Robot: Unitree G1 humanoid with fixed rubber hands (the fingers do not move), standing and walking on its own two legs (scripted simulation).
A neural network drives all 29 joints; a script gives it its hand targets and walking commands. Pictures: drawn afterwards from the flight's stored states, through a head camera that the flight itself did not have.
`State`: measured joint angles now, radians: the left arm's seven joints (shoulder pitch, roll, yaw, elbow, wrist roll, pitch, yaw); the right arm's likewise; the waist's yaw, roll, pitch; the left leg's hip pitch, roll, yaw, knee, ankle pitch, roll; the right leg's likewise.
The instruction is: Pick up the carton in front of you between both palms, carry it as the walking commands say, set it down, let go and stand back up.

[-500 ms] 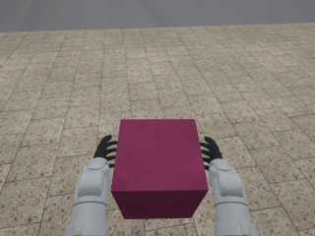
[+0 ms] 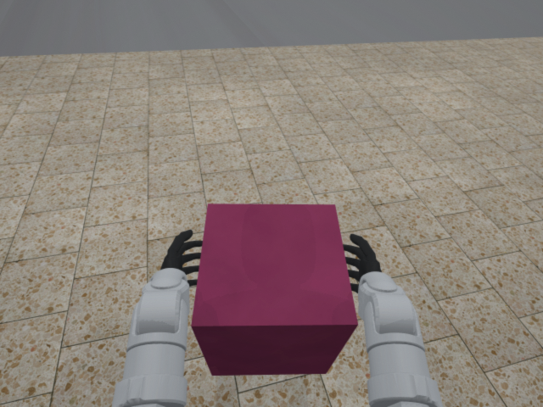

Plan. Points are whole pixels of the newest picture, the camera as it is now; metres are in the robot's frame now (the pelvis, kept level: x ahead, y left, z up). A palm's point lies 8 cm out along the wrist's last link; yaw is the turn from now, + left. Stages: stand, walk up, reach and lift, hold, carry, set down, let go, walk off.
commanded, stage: hold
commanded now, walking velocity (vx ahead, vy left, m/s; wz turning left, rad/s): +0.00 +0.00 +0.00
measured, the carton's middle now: (270, 294) +0.31 +0.00 -0.03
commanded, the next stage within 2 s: set down in 0.50 s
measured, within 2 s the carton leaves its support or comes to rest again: neither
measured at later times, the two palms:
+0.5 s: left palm (169, 268) +0.30 +0.16 +0.05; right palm (363, 276) +0.29 -0.14 +0.05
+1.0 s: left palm (180, 283) +0.35 +0.17 -0.06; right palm (337, 280) +0.36 -0.13 -0.06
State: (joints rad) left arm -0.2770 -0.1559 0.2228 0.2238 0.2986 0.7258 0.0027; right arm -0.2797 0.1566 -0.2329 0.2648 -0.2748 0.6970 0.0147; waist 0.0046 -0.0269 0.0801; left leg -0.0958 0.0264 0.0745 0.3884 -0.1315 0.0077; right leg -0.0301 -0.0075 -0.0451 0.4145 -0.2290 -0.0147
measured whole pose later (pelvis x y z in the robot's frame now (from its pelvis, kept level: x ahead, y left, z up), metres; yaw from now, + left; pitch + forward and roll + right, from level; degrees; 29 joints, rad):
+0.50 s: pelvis +0.00 +0.02 +0.00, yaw -2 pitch -9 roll +0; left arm -0.33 -0.17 0.27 0.28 0.33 0.72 -0.01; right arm -0.33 0.17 -0.29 0.32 -0.32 0.69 0.03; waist 0.01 -0.03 0.07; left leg -0.07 0.00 0.09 0.38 -0.14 0.03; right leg -0.02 -0.02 0.00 0.40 -0.22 0.00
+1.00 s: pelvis -0.01 +0.00 -0.03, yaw +0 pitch +7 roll +0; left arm -0.58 -0.17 0.50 0.48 0.41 0.33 -0.06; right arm -0.59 0.20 -0.48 0.53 -0.42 0.30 0.03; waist 0.05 -0.03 0.20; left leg -0.58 0.03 0.05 0.66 -0.21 0.01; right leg -0.52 0.00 -0.03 0.70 -0.31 -0.02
